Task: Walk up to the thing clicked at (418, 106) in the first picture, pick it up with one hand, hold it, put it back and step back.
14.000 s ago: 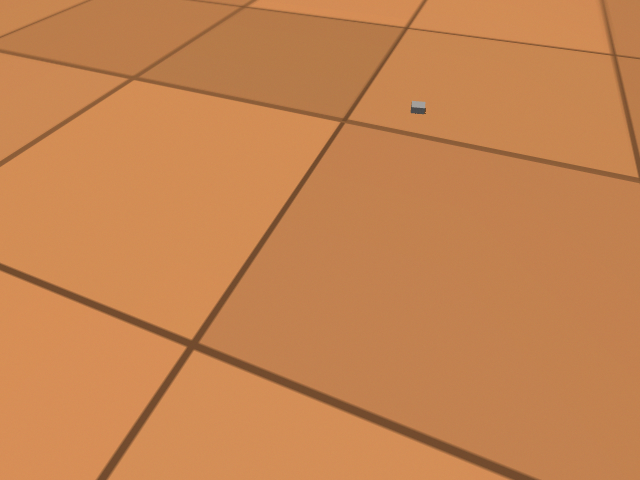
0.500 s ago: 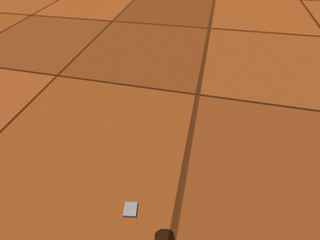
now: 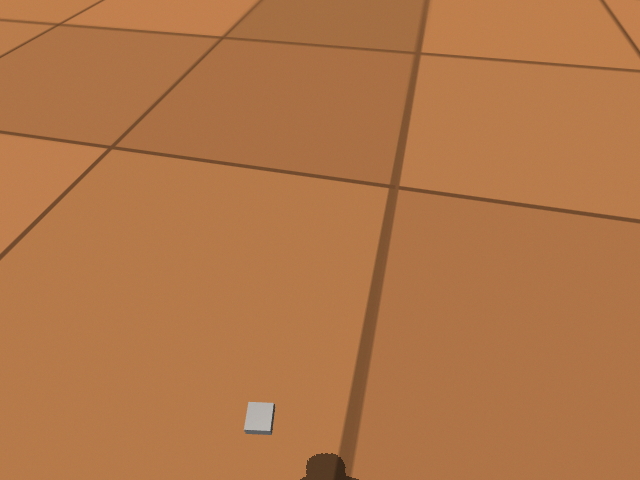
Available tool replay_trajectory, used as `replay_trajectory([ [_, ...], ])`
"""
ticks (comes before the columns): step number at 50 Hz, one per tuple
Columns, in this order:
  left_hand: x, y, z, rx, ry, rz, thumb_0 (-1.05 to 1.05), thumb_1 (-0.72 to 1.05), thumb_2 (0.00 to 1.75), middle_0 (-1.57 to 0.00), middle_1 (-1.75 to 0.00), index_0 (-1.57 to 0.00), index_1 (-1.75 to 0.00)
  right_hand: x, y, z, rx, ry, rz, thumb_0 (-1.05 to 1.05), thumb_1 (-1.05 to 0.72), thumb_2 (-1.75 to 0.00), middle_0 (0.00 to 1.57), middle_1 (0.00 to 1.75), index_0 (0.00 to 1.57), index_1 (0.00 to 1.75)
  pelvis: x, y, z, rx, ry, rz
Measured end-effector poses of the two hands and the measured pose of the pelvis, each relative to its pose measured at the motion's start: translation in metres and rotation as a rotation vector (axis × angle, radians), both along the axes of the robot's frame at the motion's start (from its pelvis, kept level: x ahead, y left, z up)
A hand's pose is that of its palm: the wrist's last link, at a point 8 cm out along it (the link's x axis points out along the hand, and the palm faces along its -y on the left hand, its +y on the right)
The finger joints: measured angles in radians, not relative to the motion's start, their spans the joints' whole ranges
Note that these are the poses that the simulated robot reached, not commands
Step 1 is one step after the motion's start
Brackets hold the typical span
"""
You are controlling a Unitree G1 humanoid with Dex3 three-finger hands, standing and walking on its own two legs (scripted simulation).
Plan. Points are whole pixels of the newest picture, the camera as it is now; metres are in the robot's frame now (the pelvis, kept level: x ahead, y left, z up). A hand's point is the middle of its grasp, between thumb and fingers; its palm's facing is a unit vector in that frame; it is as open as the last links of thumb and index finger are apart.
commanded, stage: stand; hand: left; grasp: from above
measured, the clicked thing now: (260, 418) +0.46 +0.22 -0.76
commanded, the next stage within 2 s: rise first in 0.46 s
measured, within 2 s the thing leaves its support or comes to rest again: neither
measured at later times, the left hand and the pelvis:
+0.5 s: hand out of the picture +0.07 +0.26 -0.16, palm faces -0.02 -0.94 -0.34, open 7.4 cm; pelvis +0.00 +0.00 +0.00, yaw +0 degrees
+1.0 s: hand out of the picture +0.13 +0.26 -0.19, palm faces -0.08 -0.92 -0.38, open 12.1 cm; pelvis -0.02 +0.01 -0.04, yaw -1 degrees
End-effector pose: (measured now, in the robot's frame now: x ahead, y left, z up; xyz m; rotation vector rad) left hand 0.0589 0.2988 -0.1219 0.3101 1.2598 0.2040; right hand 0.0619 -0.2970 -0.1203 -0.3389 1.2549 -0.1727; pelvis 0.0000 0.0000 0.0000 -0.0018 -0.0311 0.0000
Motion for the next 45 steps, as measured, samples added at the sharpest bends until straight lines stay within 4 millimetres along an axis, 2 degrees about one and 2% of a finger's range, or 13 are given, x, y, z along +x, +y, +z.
replay_trajectory([
  [12, 0.008, 0.003, 0.002, 0.005, -0.022, -0.008, 0.01, 0.91, 0.9, -0.2, -0.3, -0.2, -0.3, 0.009, 0.003, 0.001, 0.004, -0.025, 0.003, 0.0, -0.9, -0.9, 0.21, 0.3, 0.21, 0.3, 0.001, 0.002, 0.0, -0.001, -0.001, 0.001],
  [29, 0.003, 0.004, 0.002, 0.004, -0.013, -0.005, 0.01, 0.9, 0.9, -0.2, -0.3, -0.2, -0.3, 0.004, 0.005, 0.001, 0.004, -0.016, -0.003, 0.0, -0.9, -0.9, 0.21, 0.3, 0.21, 0.3, 0.0, 0.004, 0.0, 0.0, -0.003, -0.001],
  [31, 0.01, 0.002, 0.001, 0.002, -0.058, 0.013, 0.01, 0.88, 0.9, -0.2, -0.32, -0.2, -0.32, 0.007, 0.008, 0.002, 0.005, -0.063, -0.013, 0.0, -0.9, -0.9, 0.2, 0.3, 0.21, 0.3, -0.003, 0.004, -0.002, 0.0, 0.02, 0.003],
  [35, 0.041, -0.002, -0.006, -0.014, -0.127, 0.024, 0.01, 0.76, 0.9, -0.21, -0.42, -0.2, -0.43, 0.012, 0.021, -0.001, 0.026, -0.137, -0.011, 0.0, -0.9, -0.9, 0.2, 0.3, 0.21, 0.3, -0.014, 0.003, -0.009, -0.001, 0.067, 0.0],
  [39, 0.073, 0.0, -0.013, -0.016, -0.17, -0.034, 0.01, 0.55, 0.88, -0.22, -0.59, -0.21, -0.59, 0.011, 0.033, -0.008, 0.049, -0.177, -0.027, 0.0, -0.9, -0.9, 0.2, 0.3, 0.21, 0.3, -0.02, 0.001, -0.019, -0.002, 0.131, -0.007],
  [42, 0.085, 0.002, -0.014, 0.001, -0.188, -0.062, 0.01, 0.35, 0.87, -0.23, -0.7, -0.22, -0.7, 0.008, 0.04, -0.012, 0.063, -0.198, -0.05, 0.0, -0.9, -0.9, 0.2, 0.3, 0.21, 0.3, -0.019, 0.003, -0.025, -0.003, 0.151, -0.016],
  [45, 0.084, 0.002, -0.015, 0.021, -0.152, -0.088, 0.0, 0.14, 0.86, -0.24, -0.77, -0.23, -0.78, 0.008, 0.045, -0.016, 0.077, -0.217, -0.059, 0.0, -0.89, -0.9, 0.2, 0.3, 0.21, 0.3, -0.018, 0.006, -0.029, -0.007, 0.166, -0.016],
])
